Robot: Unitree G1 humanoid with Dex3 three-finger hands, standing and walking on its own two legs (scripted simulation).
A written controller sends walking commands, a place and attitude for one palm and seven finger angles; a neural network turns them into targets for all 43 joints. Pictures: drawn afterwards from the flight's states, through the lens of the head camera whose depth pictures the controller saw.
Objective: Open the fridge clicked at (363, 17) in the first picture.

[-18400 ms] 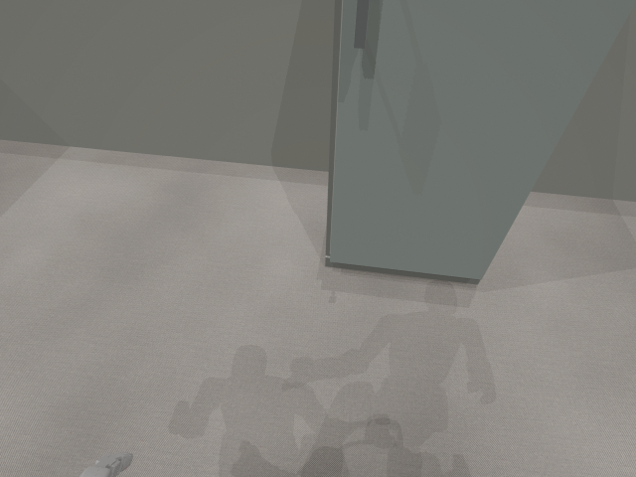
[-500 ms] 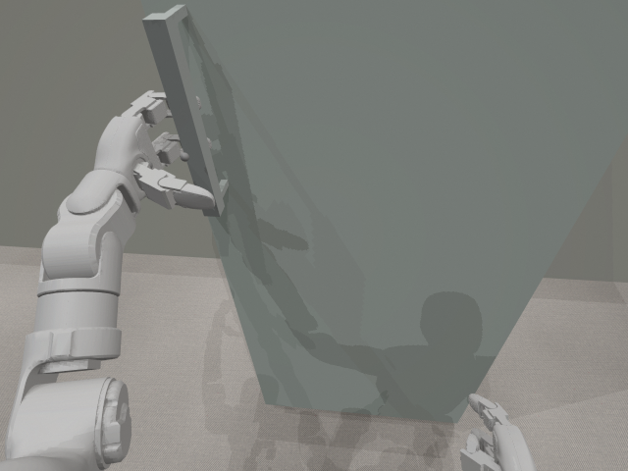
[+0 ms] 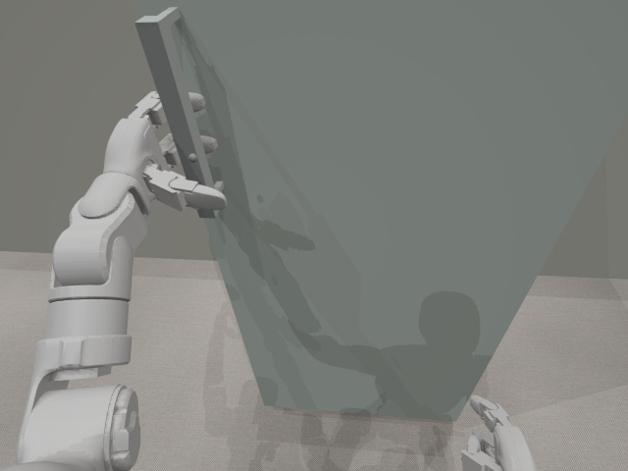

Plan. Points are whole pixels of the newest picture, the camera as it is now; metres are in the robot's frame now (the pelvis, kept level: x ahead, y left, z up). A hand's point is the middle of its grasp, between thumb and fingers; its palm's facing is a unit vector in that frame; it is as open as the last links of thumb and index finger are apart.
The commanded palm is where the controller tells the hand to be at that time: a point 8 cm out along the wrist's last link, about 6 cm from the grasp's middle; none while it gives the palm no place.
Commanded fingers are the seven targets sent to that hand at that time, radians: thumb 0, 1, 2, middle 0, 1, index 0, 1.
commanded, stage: slide the fingers in behind the handle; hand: left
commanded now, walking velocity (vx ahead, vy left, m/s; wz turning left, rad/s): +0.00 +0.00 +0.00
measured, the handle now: (192, 124) +0.44 +0.18 +0.26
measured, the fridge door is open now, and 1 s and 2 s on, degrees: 0 0 0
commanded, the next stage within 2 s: grip the handle and tug to test in 0.42 s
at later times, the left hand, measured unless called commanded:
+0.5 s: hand (198, 158) +0.38 +0.16 +0.25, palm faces +0.01 -1.00 -0.03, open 14.1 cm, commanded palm +0.36 +0.21 +0.26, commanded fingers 0.00 -0.50 0.30 -0.30 -1.20 -0.30 -1.20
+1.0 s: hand (196, 158) +0.38 +0.16 +0.25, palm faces +0.02 -1.00 -0.03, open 9.0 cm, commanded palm +0.36 +0.21 +0.26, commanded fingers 0.00 0.67 0.80 -0.43 -1.37 -0.43 -1.37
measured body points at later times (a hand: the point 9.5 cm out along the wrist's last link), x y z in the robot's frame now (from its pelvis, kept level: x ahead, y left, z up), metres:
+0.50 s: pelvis +0.00 +0.00 +0.00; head -0.02 -0.02 +0.45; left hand +0.38 +0.21 +0.25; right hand +0.19 -0.22 -0.09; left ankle -0.02 +0.11 -0.74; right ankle +0.00 -0.10 -0.74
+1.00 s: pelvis +0.00 +0.00 +0.00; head -0.02 -0.02 +0.45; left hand +0.38 +0.22 +0.25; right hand +0.19 -0.22 -0.09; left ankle -0.02 +0.11 -0.74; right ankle +0.00 -0.10 -0.74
